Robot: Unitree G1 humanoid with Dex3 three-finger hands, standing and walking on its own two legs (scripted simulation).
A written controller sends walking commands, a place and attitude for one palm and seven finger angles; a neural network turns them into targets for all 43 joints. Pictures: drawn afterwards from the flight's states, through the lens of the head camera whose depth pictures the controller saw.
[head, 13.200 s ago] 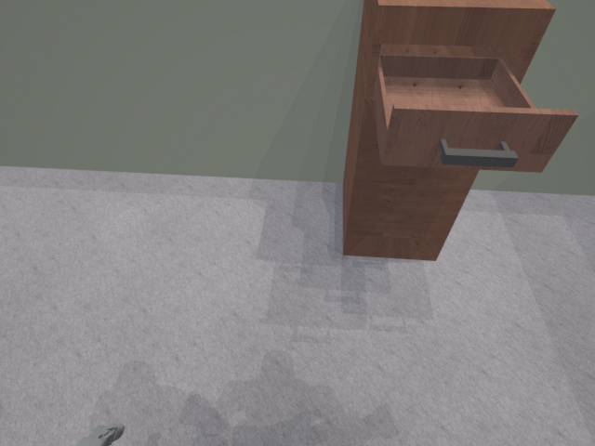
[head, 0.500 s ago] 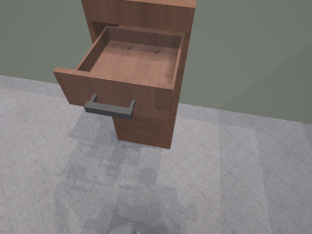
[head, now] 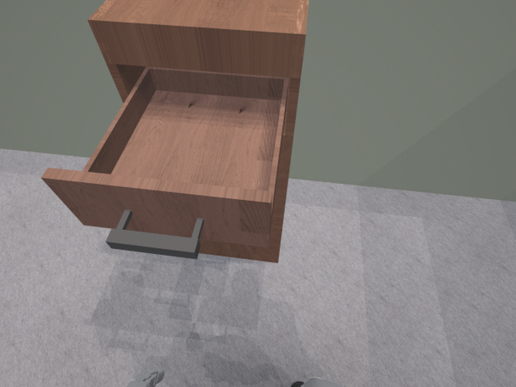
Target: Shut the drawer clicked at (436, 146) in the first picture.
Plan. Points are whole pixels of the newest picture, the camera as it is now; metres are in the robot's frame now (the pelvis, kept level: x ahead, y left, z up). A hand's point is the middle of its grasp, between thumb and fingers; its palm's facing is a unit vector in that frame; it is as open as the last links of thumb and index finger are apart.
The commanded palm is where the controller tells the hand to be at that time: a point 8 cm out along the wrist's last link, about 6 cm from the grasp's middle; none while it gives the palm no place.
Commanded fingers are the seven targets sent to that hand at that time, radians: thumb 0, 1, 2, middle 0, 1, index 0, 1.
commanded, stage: come to a stop and stand still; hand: left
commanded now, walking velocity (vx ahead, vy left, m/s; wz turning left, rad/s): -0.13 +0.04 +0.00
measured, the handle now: (158, 231) +0.33 +0.17 +0.04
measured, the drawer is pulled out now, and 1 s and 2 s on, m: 0.29 0.29 0.29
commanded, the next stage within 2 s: look again from close up in 0.88 s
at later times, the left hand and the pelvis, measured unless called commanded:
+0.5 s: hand out of the picture -0.06 +0.23 -0.16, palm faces -0.03 -0.98 -0.21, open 7.3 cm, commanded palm none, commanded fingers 0.00 0.90 0.90 -0.20 -0.30 -0.20 -0.30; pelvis -0.06 +0.04 +0.02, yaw -3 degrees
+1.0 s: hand out of the picture -0.07 +0.17 -0.16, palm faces +0.05 -0.98 -0.20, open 7.3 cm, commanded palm none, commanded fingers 0.00 0.90 0.90 -0.20 -0.30 -0.20 -0.30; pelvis -0.05 +0.01 +0.01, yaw -2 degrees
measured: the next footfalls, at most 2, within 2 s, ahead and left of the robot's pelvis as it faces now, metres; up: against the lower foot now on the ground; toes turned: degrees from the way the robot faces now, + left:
left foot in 0.12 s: +0.01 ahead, +0.14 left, +0.00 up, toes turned +4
right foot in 0.64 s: -0.07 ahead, -0.12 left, +0.00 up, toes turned -6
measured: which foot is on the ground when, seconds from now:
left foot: up 0.00-0.10, down 0.12-0.66, up 0.68-1.00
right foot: down 0.00-0.14, up 0.16-0.62, down 0.64-1.00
